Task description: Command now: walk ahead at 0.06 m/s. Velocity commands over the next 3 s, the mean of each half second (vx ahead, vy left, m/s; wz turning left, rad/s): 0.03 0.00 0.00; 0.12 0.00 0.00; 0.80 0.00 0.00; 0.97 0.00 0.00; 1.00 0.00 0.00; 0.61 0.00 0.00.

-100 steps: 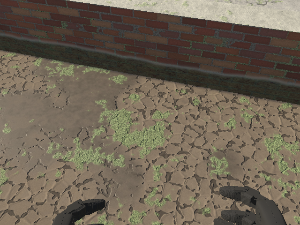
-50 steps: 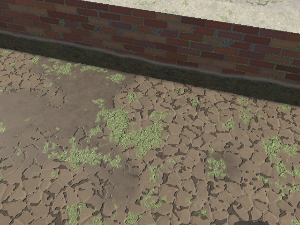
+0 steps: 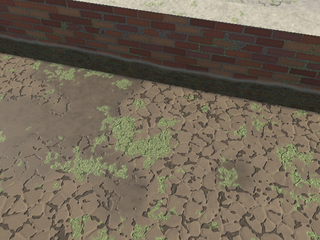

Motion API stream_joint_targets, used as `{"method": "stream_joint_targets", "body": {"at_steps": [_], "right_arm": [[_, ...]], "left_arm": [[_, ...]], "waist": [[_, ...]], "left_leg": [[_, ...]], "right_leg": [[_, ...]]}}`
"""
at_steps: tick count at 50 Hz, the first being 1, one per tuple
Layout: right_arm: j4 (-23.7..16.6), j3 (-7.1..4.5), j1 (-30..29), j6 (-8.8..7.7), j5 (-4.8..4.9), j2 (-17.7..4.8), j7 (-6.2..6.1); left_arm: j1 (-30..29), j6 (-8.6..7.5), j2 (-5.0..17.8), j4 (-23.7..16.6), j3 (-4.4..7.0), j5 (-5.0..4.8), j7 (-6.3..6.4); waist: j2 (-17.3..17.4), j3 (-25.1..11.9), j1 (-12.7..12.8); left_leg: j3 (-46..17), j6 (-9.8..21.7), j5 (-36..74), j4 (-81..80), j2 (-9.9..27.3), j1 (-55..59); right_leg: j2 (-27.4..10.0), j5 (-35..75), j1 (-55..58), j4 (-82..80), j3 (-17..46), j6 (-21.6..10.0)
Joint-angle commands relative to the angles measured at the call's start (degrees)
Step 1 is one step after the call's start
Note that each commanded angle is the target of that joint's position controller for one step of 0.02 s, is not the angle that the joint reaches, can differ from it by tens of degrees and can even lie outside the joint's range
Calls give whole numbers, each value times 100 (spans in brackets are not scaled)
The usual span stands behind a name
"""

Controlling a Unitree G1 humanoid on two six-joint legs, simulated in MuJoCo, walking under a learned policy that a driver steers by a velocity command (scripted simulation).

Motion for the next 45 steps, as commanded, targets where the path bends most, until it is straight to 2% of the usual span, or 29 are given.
{"method": "stream_joint_targets", "body": {"at_steps": [1,2,3,4,7,10,14,26,27,31,41,42,43,45], "right_arm": [[-451,-116,-153,-19,-20,-456,-31],[-465,-120,-155,-7,-23,-465,-33],[-500,-20,164,-17,-187,-569,98],[-529,-46,9,-50,-122,-605,183],[-636,-8,-102,-114,-71,-626,269],[-667,-3,-36,-97,-85,-690,250],[-707,21,47,-80,-107,-712,235],[-771,52,245,-111,-91,-779,247],[-716,56,330,-77,-111,-814,217],[-723,58,418,-55,-124,-845,163],[-709,46,572,-77,-117,-922,168],[-480,45,484,25,17,-611,16],[-453,64,518,90,-22,-618,-42],[-522,41,252,159,-96,-617,-57]], "left_arm": [[-113,-42,483,-439,91,20,6],[-133,-30,496,-452,88,24,8],[426,40,515,-326,15,227,129],[424,86,584,-279,44,221,197],[347,93,693,-292,23,198,237],[359,53,733,-240,2,150,204],[503,18,800,-124,-16,141,176],[962,38,929,216,-61,160,206],[905,11,1010,153,-73,203,197],[932,-37,1019,216,-97,181,183],[950,-15,1063,293,-121,189,202],[490,-77,751,132,-150,-41,78],[502,-96,639,84,-179,-35,35],[270,-48,670,-70,-148,23,19]], "waist": [[-94,-439,5],[-85,-438,4],[73,-552,101],[184,-305,130],[98,-289,124],[-2,-167,67],[-40,-137,28],[1,-57,55],[92,-5,76],[-7,-20,57],[-2,-63,99],[-75,-371,-31],[-43,-461,5],[-33,-123,-4]], "left_leg": [[-438,39,1524,-149,367,-128],[-432,41,1513,-118,368,-152],[-824,308,1816,-354,521,-197],[-832,369,1884,-434,553,-337],[-851,334,1626,-556,562,-265],[-825,264,1350,-675,537,-153],[-795,213,1215,-762,520,-27],[-735,141,1212,-908,493,-59],[-725,189,1196,-906,484,-17],[-724,181,1311,-904,490,76],[-730,156,1599,-926,479,57],[-481,2,987,-851,519,283],[-468,-10,517,-790,435,288],[-298,83,136,-366,233,-83]], "right_leg": [[-447,2589,300,-56,501,-183],[-444,2585,271,-33,497,-198],[-470,2414,607,-67,756,-453],[-475,2297,563,-54,734,-486],[-490,2039,535,-212,799,-449],[-495,1806,412,-426,859,-424],[-497,1749,389,-607,904,-412],[-458,1859,527,-740,930,-357],[-490,1700,421,-838,964,-408],[-469,1818,419,-878,953,-405],[-441,2093,620,-836,928,-378],[-460,1696,541,-753,708,-230],[-320,942,538,-768,659,-194],[-136,523,257,-356,510,-251]]}}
